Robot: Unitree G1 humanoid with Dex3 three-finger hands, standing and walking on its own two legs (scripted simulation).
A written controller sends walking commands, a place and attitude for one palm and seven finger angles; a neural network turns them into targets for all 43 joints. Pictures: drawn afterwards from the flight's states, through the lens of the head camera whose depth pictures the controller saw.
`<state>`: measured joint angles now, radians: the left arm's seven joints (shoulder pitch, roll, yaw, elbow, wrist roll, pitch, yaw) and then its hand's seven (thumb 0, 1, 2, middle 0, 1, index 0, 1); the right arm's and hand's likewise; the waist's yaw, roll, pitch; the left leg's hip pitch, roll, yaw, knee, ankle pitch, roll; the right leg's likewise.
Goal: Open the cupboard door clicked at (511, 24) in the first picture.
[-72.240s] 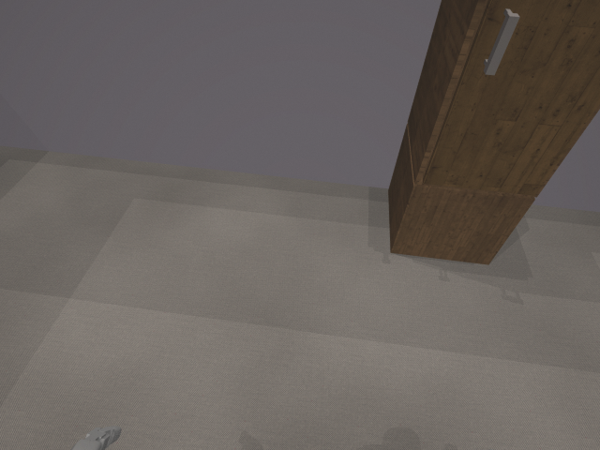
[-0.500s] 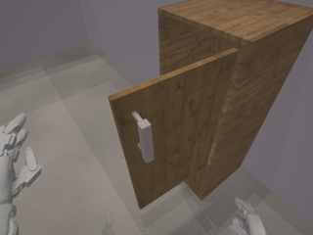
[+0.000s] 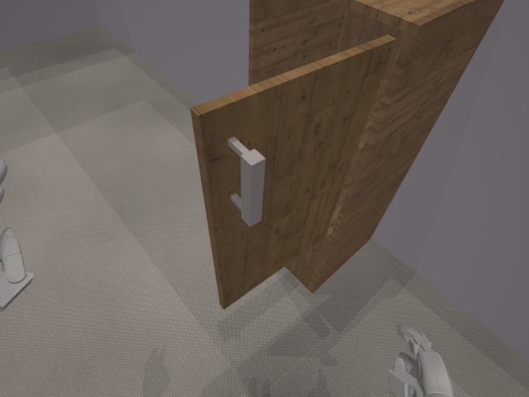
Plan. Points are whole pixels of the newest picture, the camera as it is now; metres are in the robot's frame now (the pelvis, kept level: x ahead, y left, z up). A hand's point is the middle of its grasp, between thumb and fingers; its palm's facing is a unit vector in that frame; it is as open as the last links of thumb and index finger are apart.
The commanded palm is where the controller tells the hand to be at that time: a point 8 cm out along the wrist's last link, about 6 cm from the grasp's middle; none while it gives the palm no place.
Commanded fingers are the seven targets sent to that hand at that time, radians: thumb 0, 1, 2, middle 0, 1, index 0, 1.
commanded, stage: step back with the hand held close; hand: left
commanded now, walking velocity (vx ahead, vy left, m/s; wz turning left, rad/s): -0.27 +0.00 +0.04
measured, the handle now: (243, 183) +0.37 +0.06 +0.14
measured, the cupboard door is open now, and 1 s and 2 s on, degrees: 86 86 86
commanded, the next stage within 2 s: stop stepping back and stand still in 0.56 s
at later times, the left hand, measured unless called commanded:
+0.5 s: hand out of the picture +0.10 +0.30 +0.18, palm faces +0.51 -0.76 -0.41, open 7.5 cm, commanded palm +0.03 +0.33 +0.18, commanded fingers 0.00 0.90 0.90 -0.20 -0.30 -0.20 -0.30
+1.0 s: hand out of the picture +0.00 +0.28 +0.18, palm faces +0.46 -0.79 -0.41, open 7.4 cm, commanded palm -0.04 +0.30 +0.18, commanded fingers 0.00 0.90 0.90 -0.20 -0.30 -0.20 -0.30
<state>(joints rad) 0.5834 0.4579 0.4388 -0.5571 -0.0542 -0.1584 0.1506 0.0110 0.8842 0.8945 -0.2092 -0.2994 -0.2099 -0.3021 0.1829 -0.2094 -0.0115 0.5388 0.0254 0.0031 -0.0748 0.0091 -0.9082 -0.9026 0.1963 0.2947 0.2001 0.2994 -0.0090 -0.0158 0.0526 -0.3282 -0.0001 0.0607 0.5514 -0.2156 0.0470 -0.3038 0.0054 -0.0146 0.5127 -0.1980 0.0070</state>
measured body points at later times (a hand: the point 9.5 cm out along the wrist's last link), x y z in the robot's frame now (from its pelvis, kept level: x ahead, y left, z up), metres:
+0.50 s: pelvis -0.10 +0.02 -0.01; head -0.08 +0.06 +0.44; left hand +0.07 +0.34 +0.20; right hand +0.07 -0.21 -0.08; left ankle +0.01 +0.10 -0.73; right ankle -0.10 -0.13 -0.66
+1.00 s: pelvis -0.20 +0.01 -0.01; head -0.23 +0.02 +0.44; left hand -0.03 +0.32 +0.20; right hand -0.08 -0.26 -0.09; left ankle -0.14 +0.08 -0.73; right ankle -0.32 -0.10 -0.73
